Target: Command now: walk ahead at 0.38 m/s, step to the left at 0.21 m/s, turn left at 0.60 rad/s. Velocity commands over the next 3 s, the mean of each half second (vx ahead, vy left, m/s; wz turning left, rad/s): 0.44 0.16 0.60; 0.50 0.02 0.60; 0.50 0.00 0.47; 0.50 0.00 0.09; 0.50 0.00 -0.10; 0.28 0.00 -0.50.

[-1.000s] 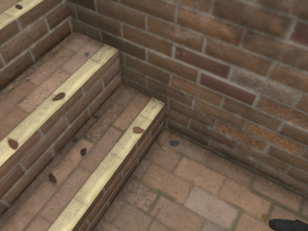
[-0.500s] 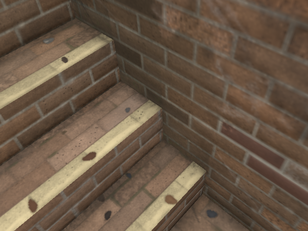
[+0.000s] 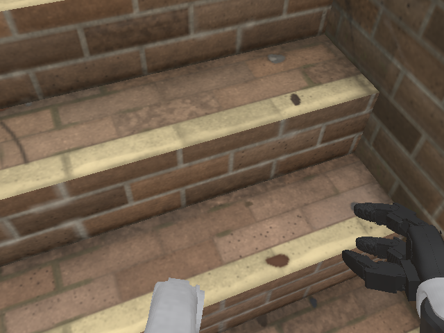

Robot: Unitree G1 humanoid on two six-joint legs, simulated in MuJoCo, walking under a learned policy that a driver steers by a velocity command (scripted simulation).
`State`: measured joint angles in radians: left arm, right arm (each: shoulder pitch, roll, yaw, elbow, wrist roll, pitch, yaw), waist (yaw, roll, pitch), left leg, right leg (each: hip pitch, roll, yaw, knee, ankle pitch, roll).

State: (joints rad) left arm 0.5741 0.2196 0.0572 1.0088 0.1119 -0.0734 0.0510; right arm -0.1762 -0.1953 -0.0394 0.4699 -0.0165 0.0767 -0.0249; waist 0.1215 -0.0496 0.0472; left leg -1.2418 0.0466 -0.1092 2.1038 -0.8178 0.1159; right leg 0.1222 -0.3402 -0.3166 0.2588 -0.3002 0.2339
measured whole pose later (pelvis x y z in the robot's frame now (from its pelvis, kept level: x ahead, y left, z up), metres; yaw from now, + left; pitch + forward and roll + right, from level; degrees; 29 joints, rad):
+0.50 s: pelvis +0.13 +0.12 +0.22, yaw +19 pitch +1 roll -2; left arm 0.00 0.13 -0.02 0.60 0.06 0.00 0.03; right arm 0.43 -0.21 -0.05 0.92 -0.02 -0.03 -0.03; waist -0.10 0.01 0.00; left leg -0.34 -0.16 -0.28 0.54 -0.33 0.18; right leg -1.24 0.06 -0.03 2.05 -0.28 0.04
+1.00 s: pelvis +0.38 +0.03 +0.33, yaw +38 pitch +5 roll -4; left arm 0.26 0.19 -0.02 0.91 0.02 -0.09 -0.07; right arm 0.23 -0.27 -0.08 0.94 -0.03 -0.06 0.10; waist 0.02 0.01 -0.13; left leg -0.88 -0.10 -0.23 2.01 0.13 0.20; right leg -0.68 -0.03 -0.24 1.15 -0.54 -0.08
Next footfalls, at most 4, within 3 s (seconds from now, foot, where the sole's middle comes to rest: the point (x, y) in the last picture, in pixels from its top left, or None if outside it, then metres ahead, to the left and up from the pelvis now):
0.06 left None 0.20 0.21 -0.54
0.80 right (259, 256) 0.50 0.00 -0.35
1.52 left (123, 134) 0.62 0.30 -0.14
1.88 right None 0.95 0.26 0.06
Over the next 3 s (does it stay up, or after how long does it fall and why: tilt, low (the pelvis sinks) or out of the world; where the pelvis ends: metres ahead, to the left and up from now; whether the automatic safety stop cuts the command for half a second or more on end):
stays up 1.05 0.75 1.12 its command is cut before an obstacle from the start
